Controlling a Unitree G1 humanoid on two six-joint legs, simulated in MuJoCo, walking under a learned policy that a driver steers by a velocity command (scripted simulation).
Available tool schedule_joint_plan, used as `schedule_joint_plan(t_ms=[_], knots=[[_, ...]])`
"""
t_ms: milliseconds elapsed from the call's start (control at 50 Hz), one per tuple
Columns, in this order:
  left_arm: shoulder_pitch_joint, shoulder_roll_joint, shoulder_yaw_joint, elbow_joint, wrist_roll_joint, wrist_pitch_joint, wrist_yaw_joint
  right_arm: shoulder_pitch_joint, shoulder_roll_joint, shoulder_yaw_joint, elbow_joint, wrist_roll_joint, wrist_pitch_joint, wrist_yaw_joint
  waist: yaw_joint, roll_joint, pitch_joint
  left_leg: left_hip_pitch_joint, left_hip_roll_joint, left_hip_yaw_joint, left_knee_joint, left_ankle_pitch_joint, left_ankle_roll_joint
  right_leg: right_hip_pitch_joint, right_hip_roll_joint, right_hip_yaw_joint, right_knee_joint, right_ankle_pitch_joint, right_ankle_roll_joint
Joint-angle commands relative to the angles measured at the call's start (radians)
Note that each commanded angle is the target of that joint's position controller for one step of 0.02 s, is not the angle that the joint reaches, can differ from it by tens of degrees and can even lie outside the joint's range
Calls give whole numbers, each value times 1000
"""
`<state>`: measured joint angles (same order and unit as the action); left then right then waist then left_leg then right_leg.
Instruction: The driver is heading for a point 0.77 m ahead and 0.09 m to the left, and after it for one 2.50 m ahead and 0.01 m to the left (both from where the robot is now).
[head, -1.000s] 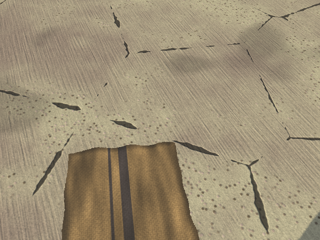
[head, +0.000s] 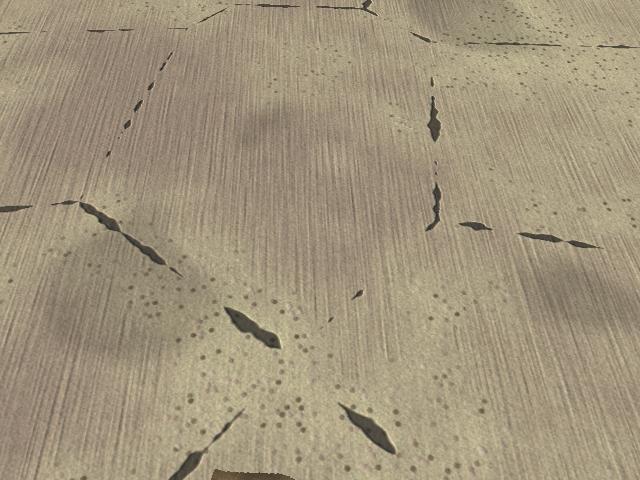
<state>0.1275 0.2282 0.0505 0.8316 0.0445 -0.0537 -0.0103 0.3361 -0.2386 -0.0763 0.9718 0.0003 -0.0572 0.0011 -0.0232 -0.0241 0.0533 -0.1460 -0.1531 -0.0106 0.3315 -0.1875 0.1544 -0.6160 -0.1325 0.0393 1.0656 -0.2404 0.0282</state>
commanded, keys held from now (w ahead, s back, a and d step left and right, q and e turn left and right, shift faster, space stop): w+q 0.56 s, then w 0.38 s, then w+e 0.06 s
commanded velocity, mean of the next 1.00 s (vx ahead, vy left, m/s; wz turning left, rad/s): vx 0.50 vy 0.00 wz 0.44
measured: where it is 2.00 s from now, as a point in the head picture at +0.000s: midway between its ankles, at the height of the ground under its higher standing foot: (225, 376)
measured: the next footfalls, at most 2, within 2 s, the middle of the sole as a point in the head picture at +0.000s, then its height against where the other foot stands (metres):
right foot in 0.30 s outside the picture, level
left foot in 0.82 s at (231, 453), level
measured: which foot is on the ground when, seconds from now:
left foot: down 0.00-0.32, up 0.34-0.80, down 0.82-1.00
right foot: up 0.00-0.28, down 0.30-0.82, up 0.84-1.00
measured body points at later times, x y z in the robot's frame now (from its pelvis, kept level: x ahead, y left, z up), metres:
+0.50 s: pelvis +0.28 -0.04 +0.00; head +0.31 -0.05 +0.45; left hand +0.31 +0.24 -0.11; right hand +0.45 -0.29 -0.13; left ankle +0.22 +0.06 -0.66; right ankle +0.33 -0.13 -0.74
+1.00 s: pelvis +0.50 +0.10 +0.00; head +0.52 +0.12 +0.45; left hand +0.43 +0.35 -0.14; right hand +0.70 -0.09 -0.12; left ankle +0.49 +0.16 -0.74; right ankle +0.53 -0.06 -0.66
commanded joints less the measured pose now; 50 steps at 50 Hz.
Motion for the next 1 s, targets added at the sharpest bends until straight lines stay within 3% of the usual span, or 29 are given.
schedule_joint_plan(t_ms=[20,140,200,240,260,280,300,320,340,360,380,400,420,460,520,580,640,740,780,800,820,840,860,880,900,920,960,1000], knots=[[-13,69,12,-64,0,18,-5,58,-133,-23,-56,1,-17,-2,4,66,-12,16,248,-242,-125,406,94,-64,23,-54,-98,109,26],[-219,74,-4,-153,-8,11,-15,162,-143,-22,-65,-8,-8,-8,-70,94,-4,168,255,-299,-77,438,76,-129,74,-44,-322,214,12],[-275,87,-11,-194,-17,-3,-18,174,-160,-26,-76,-17,-7,-17,-78,107,4,214,279,-339,-34,489,72,-86,103,-37,-429,201,-12],[-203,111,-6,-189,-22,-13,-13,124,-181,-31,-96,-19,-9,-24,-28,117,-7,178,283,-350,10,544,38,69,124,-27,-514,166,-38],[-109,134,2,-164,-24,-19,-6,83,-196,-35,-109,-19,-13,-22,17,118,-40,133,267,-339,80,654,12,220,152,-34,-541,123,-56],[31,162,15,-122,-26,-28,6,60,-207,-37,-116,-17,-18,-13,79,87,-113,103,226,-316,233,720,-10,400,172,-48,-584,130,-75],[182,201,29,-96,-12,-41,21,50,-185,-32,-130,-8,-26,-1,147,41,-216,-18,165,-282,453,569,-29,640,74,35,-602,96,-106],[291,286,45,-104,18,-39,37,108,-74,-6,-167,17,-30,2,143,-131,-371,-226,67,-177,762,32,-53,887,-216,357,-624,-42,-162],[229,307,55,-108,10,-23,29,194,-97,-8,-188,20,-22,-2,60,-318,-427,-420,6,-120,933,-373,-60,920,-337,769,-769,-91,-259],[138,199,37,-130,-2,-13,24,158,-146,-13,-153,-11,-2,-9,33,-117,-252,-483,98,-123,997,-277,-59,764,-297,663,-783,-226,-247],[85,122,18,-135,-11,-13,21,83,-140,-12,-156,-22,4,2,37,-7,-128,-472,132,-103,956,-188,-67,619,-236,485,-804,-194,-226],[72,100,10,-125,-7,-16,19,55,-120,-9,-164,-22,9,11,23,-1,-77,-446,161,-93,909,-152,-73,534,-188,357,-833,-93,-199],[91,101,9,-106,-10,-22,22,38,-111,-9,-174,-35,20,22,15,-42,-50,-429,184,-87,876,-142,-80,483,-157,266,-851,-3,-188],[128,107,11,-81,-20,-43,14,34,-95,-4,-183,-39,41,37,4,-73,-49,-411,194,-67,864,-122,-85,450,-135,159,-873,144,-182],[164,121,19,-60,-30,-62,7,-58,-85,1,-227,-39,53,53,7,-65,-39,-505,216,-59,829,-46,-94,483,-144,54,-908,249,-196],[208,119,19,-37,-25,-60,5,-163,-72,10,-268,-37,50,63,25,-53,-16,-563,221,-44,716,53,-108,506,-122,-43,-921,304,-193],[232,125,18,-17,-25,-60,0,-253,-42,30,-294,-35,39,71,42,-57,1,-491,204,-3,498,157,-106,493,-90,-126,-924,337,-177],[320,168,23,36,-28,-40,6,-363,-54,40,-328,-45,31,69,72,-64,28,-400,177,81,283,58,-69,604,-139,-149,-890,442,-173],[336,187,24,58,-28,-24,10,-320,-66,35,-315,-54,22,58,46,-78,-7,-308,133,110,225,-37,-36,666,-146,-168,-767,699,-165],[335,191,22,66,-31,-16,11,-217,-74,28,-281,-59,12,52,-4,-70,-65,-176,100,120,161,-24,-14,665,-130,-194,-628,804,-153],[337,173,14,64,-36,-12,13,-57,-103,13,-221,-69,0,42,-68,-37,-165,56,101,100,127,12,10,575,-95,-226,-436,740,-132],[334,110,-7,13,-53,-16,6,100,-192,-10,-195,-90,-5,24,-123,93,-310,368,347,-194,111,-106,81,302,-38,-242,-124,386,-99],[377,67,-12,-21,-51,-17,-5,130,-278,-31,-186,-60,3,12,-83,265,-389,516,589,-632,-2,-14,186,8,129,-187,167,-322,-67],[262,155,15,-25,-34,-8,4,102,-251,-30,-183,-26,7,5,-97,115,-295,445,537,-553,-6,78,161,-81,89,-47,226,-257,-80],[217,130,10,-41,-43,-17,-1,37,-199,-14,-175,-21,2,3,-58,102,-172,316,489,-396,-20,183,131,-89,54,-31,190,-172,-89],[219,115,6,-30,-43,-20,-5,-14,-147,0,-174,-22,-4,6,-19,74,-114,204,436,-303,-56,236,90,-42,29,-29,116,-120,-89],[284,94,5,8,-20,8,-13,-73,-91,17,-172,-16,-16,6,44,96,-74,66,374,-182,-120,248,44,63,14,-29,49,-78,-71],[287,79,8,17,-17,27,-26,-52,-95,16,-155,-15,-33,4,55,95,-62,28,364,-130,-169,262,45,74,31,-26,45,-37,-62]])
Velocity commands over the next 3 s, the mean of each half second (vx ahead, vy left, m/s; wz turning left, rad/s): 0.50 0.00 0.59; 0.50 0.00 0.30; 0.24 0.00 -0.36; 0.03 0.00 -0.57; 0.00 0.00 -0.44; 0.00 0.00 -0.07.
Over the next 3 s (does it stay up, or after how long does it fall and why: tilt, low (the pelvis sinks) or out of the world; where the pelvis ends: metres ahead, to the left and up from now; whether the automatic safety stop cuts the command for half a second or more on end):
stays up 0.68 0.20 0.00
